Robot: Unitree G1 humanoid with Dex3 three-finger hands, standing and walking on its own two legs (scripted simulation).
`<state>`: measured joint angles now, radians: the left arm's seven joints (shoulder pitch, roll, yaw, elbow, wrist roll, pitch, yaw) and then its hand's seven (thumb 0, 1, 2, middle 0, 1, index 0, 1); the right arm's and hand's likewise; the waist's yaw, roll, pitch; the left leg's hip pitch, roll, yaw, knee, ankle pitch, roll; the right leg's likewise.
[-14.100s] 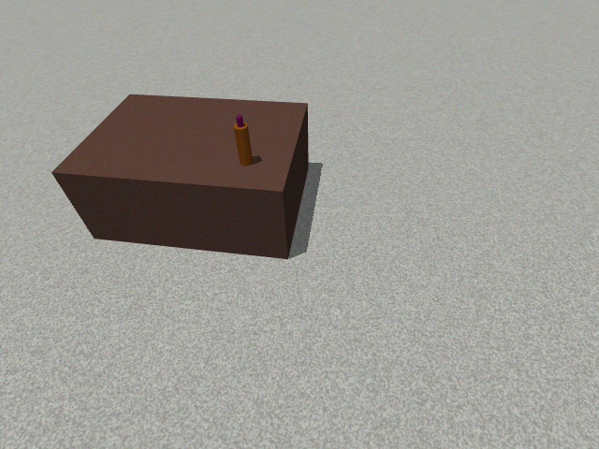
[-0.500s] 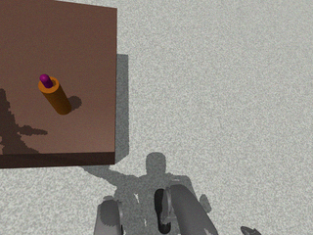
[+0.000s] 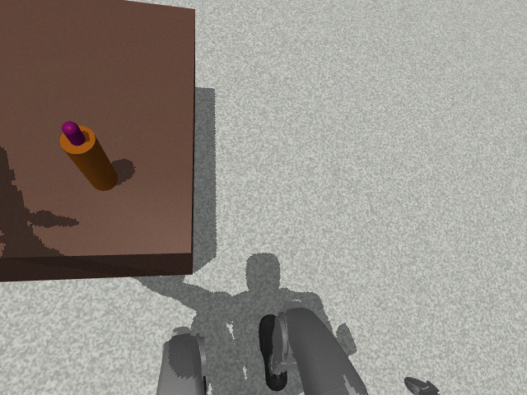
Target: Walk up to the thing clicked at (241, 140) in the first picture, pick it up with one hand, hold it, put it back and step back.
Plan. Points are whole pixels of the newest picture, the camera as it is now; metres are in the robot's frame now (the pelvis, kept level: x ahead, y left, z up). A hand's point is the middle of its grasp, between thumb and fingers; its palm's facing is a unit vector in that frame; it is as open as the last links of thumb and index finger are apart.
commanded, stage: go down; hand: left
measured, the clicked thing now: (89, 156) +0.54 +0.24 -0.16
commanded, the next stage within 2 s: approach in 1.08 s
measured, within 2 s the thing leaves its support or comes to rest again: neither
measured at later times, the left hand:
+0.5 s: hand out of the picture +0.47 +0.43 +0.09, palm faces +0.29 -0.96 +0.01, open 17.7 cm
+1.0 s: hand out of the picture +0.47 +0.43 +0.09, palm faces +0.30 -0.95 +0.01, open 17.7 cm
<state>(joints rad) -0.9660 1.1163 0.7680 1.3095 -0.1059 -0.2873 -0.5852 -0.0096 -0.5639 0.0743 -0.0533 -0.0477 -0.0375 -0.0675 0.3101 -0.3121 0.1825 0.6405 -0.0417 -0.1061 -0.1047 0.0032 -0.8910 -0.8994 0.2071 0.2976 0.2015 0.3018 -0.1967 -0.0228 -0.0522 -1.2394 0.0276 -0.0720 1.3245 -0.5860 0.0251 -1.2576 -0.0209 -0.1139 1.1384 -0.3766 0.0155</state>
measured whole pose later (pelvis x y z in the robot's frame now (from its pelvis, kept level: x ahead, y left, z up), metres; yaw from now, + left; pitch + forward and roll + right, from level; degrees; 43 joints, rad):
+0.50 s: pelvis +0.00 +0.00 +0.00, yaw +0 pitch +29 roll -7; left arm -0.96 1.11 0.76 1.31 -0.12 -0.29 -0.59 -0.01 -0.60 0.07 -0.05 -0.06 -0.04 -0.07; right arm 0.31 -0.31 0.18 0.64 -0.04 -0.11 -0.10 0.00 -0.89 -0.90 0.21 0.30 0.20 0.30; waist -0.19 -0.02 -0.05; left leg -1.25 0.03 -0.07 1.33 -0.59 0.03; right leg -1.26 -0.02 -0.11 1.14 -0.38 0.02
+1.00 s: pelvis +0.00 +0.00 +0.00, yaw +0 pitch +29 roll -7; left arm -0.97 1.12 0.77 1.32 -0.11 -0.28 -0.57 -0.01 -0.60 0.09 -0.05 -0.06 -0.04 -0.08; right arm 0.32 -0.31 0.18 0.64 -0.04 -0.10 -0.10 0.00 -0.89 -0.90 0.21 0.30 0.20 0.30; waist -0.19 -0.02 -0.06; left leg -1.25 0.03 -0.07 1.33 -0.59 0.03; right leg -1.26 -0.02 -0.11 1.14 -0.38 0.02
